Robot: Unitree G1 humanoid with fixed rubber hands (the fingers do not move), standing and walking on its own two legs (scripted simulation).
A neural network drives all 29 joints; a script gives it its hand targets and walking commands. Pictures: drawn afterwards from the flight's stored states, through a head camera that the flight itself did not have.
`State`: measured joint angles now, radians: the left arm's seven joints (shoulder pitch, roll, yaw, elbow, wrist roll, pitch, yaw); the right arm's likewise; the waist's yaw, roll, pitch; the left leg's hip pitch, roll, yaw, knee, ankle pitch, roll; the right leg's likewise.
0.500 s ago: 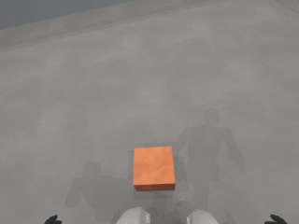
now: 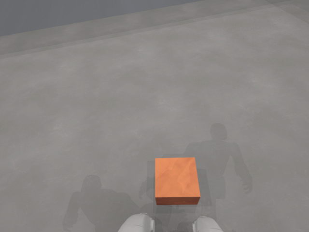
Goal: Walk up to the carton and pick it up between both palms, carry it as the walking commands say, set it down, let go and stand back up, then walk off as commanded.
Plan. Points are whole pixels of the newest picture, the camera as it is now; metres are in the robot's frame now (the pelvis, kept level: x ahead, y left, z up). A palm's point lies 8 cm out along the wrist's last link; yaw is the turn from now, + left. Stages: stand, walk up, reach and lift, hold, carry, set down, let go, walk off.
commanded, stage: walk up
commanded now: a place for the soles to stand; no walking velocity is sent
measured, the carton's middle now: (175, 180) +0.47 -0.04 -0.64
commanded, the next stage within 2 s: none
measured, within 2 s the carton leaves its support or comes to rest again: neither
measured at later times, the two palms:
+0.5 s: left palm (58, 209) +0.17 +0.30 -0.05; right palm out of the picture +0.12 -0.30 -0.07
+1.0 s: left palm (59, 219) +0.15 +0.28 -0.05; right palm out of the picture +0.13 -0.30 -0.06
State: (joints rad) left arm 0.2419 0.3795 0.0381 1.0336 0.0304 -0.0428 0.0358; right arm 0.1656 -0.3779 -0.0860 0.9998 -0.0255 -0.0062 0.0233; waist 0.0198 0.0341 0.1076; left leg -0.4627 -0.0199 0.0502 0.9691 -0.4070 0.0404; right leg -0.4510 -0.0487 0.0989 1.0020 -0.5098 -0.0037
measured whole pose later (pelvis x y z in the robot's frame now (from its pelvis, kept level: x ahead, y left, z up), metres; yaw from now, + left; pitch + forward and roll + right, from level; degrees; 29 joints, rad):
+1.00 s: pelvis +0.06 -0.01 +0.06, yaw -3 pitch -3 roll +1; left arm 0.10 0.34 0.01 1.13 0.01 -0.03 0.01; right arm 0.07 -0.33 -0.03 1.14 -0.01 -0.02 0.01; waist 0.00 0.01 0.06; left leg -0.09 -0.01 0.08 0.40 -0.24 0.02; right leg -0.14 -0.02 0.02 0.45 -0.25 0.01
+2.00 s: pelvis +0.05 -0.04 +0.06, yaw -2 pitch -3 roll +0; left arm 0.02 0.35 0.05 1.02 0.02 0.05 -0.03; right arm 0.08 -0.36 -0.06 1.05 -0.01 -0.01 -0.04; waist -0.02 -0.01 0.17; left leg -0.18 0.04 0.04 0.51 -0.27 -0.02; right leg -0.20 0.03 -0.03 0.52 -0.27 -0.04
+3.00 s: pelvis +0.03 -0.04 +0.06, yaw +3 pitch -3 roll -1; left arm 0.08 0.36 0.07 0.97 0.03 0.05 -0.05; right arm 0.12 -0.33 -0.03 1.01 -0.02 -0.02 -0.02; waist -0.01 -0.01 0.12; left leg -0.23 0.03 -0.03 0.52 -0.24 -0.03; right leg -0.20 0.01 -0.10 0.49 -0.24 -0.04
